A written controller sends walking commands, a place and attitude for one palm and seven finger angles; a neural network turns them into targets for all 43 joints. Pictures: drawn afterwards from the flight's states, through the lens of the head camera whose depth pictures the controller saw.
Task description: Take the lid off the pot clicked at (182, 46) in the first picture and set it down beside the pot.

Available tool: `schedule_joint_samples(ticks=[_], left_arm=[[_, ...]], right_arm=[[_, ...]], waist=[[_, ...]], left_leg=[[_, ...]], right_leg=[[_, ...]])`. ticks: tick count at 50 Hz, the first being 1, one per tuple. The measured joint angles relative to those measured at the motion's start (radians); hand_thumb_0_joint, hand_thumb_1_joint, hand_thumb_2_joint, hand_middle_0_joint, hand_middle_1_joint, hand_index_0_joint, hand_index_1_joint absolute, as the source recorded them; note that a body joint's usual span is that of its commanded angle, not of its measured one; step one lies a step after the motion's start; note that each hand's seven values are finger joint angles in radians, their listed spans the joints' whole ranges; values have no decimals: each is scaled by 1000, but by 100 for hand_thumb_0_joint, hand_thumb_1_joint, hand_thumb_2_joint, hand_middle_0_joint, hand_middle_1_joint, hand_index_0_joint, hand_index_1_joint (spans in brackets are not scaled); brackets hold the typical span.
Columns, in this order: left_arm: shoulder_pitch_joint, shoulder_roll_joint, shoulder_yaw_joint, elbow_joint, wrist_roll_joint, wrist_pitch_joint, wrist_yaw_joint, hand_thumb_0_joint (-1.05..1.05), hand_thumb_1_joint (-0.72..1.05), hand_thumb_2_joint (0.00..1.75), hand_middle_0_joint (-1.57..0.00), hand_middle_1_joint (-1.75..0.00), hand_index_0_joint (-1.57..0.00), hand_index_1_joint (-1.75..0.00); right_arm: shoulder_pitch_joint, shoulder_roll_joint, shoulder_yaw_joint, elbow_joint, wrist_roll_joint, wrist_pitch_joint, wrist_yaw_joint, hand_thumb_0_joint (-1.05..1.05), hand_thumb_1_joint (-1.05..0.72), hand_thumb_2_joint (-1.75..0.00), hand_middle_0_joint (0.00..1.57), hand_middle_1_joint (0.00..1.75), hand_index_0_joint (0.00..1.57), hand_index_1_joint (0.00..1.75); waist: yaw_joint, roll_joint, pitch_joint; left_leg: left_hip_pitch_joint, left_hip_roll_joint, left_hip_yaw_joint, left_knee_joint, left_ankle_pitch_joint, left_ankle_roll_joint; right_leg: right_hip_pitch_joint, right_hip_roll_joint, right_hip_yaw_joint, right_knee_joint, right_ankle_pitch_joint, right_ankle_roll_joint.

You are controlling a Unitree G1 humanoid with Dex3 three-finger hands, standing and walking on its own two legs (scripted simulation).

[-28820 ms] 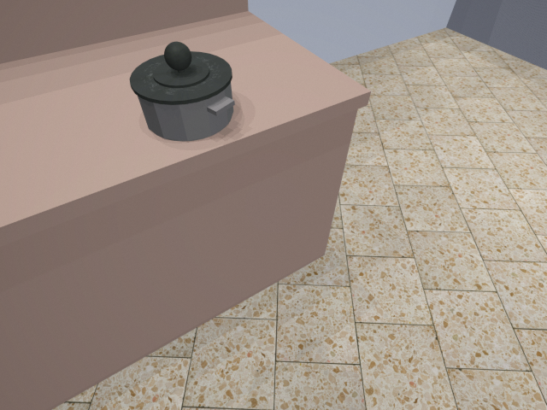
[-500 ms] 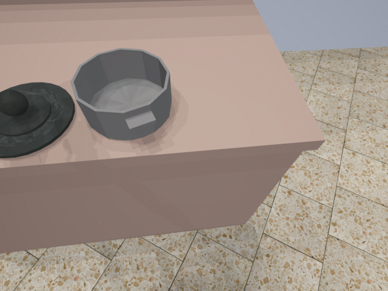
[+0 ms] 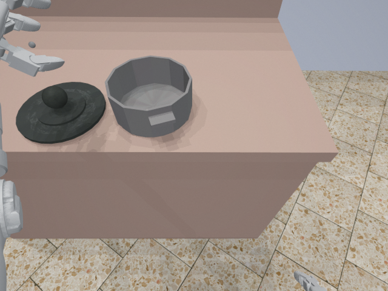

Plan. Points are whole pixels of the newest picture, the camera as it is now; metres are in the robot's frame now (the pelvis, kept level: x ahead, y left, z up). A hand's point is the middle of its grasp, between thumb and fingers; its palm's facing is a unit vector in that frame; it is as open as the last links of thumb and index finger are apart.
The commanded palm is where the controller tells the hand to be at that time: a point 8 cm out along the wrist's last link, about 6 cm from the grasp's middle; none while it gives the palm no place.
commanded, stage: draw the hand back to the body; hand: left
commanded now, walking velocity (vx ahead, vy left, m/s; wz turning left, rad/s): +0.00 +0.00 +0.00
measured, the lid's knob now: (55, 97) +0.51 +0.36 +0.09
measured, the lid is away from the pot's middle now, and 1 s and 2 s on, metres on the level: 0.23 0.23 0.23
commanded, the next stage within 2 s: step back with the hand held close in 1.64 s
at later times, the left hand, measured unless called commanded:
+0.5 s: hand (7, 64) +0.36 +0.27 +0.28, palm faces +0.52 -0.83 -0.20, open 9.5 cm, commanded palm +0.31 +0.30 +0.28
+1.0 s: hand out of the picture +0.26 +0.24 +0.28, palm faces +0.50 -0.84 -0.20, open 7.6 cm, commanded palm +0.21 +0.28 +0.27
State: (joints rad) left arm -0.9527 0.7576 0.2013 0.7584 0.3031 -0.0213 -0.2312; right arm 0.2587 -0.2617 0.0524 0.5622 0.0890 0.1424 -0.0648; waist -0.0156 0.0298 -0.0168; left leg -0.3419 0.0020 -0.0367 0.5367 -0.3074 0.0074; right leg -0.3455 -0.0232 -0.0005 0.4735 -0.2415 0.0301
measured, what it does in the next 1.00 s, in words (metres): stands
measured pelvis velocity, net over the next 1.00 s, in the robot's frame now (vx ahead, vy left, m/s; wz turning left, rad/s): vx -0.01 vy -0.02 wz -0.02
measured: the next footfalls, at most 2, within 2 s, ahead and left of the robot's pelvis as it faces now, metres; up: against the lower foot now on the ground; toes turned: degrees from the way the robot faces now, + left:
none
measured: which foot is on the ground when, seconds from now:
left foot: down 0.00-1.00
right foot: down 0.00-1.00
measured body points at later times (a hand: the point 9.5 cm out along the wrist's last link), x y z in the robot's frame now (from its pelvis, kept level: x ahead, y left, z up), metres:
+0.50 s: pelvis +0.01 -0.02 +0.01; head +0.02 -0.03 +0.46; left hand +0.33 +0.32 +0.29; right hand +0.17 -0.27 -0.09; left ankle -0.03 +0.12 -0.74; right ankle -0.01 -0.15 -0.74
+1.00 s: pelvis -0.01 -0.02 +0.01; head -0.03 -0.04 +0.46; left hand +0.23 +0.29 +0.28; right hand +0.18 -0.24 -0.08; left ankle -0.03 +0.12 -0.74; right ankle -0.01 -0.15 -0.74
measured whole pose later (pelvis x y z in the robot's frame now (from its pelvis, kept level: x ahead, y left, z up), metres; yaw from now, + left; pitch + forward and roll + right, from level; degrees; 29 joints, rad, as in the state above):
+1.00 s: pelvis -0.01 -0.02 +0.01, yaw -1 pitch -4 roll -1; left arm -0.09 0.39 0.43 -0.21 -0.09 -0.08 0.07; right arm 0.15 -0.22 0.04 0.70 0.01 -0.10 -0.08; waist 0.07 0.05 0.01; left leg -0.06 0.04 -0.02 0.38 -0.25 -0.02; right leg -0.10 0.01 0.01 0.36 -0.19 0.00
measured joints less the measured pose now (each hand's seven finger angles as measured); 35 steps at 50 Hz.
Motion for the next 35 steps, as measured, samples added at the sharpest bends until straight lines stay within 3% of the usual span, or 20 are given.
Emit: schedule_joint_samples(ticks=[2,5,10,13,17,35], left_arm=[[75,-38,67,-73,-101,-22,79,0,-8,78,-43,-74,-43,-74],[161,-98,117,-164,-206,-37,166,0,-6,78,-42,-73,-42,-73],[269,-153,189,-266,-285,-50,245,0,1,79,-41,-70,-40,-70],[337,-170,223,-332,-313,-53,272,0,6,80,-39,-67,-39,-68],[400,-199,219,-399,-340,-61,286,0,15,81,-37,-63,-36,-64],[656,-303,221,-726,-376,-50,297,1,58,86,-27,-44,-27,-44]], right_arm=[[0,12,10,0,-8,-21,0,0,-90,-89,20,30,20,30],[7,22,10,14,-19,-57,1,1,-90,-89,20,30,20,30],[-5,17,3,57,-37,-106,1,1,-90,-89,20,30,21,30],[-8,8,-12,74,-42,-130,2,1,-90,-89,20,30,20,30],[-15,-5,-26,104,-43,-151,4,1,-90,-89,20,30,20,30],[-99,26,-20,114,-59,-209,-6,1,-90,-89,20,30,20,30]], waist=[[-4,-9,1],[-5,-16,-2],[-7,-13,-1],[0,0,0],[23,11,-1],[68,22,7]], left_leg=[[25,9,4,-10,-1,-5],[64,20,6,-24,-4,-12],[122,32,14,-55,-3,-19],[150,34,19,-77,3,-21],[174,32,17,-100,12,-22],[246,35,17,-148,43,-32]], right_leg=[[22,8,4,-10,2,-2],[63,19,5,-31,5,-8],[116,30,12,-60,10,-14],[138,32,16,-75,13,-16],[158,29,14,-85,14,-16],[215,32,12,-101,28,-27]])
